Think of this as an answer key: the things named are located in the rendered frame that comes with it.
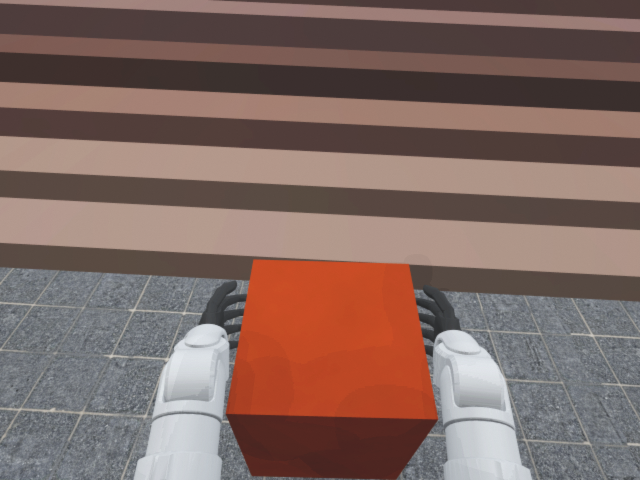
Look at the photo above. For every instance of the robot right hand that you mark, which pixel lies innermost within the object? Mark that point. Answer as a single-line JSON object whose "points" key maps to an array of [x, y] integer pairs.
{"points": [[444, 318]]}

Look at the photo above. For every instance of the robot left hand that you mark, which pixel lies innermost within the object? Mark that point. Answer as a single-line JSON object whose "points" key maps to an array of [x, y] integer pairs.
{"points": [[215, 314]]}

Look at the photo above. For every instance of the carton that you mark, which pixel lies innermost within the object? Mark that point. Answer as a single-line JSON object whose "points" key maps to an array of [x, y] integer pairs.
{"points": [[331, 378]]}

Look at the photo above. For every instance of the right robot forearm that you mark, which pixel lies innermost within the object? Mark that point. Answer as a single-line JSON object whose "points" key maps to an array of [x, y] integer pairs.
{"points": [[477, 416]]}

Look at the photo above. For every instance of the left robot forearm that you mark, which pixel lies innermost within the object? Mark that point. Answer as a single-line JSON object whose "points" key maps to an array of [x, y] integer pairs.
{"points": [[188, 412]]}

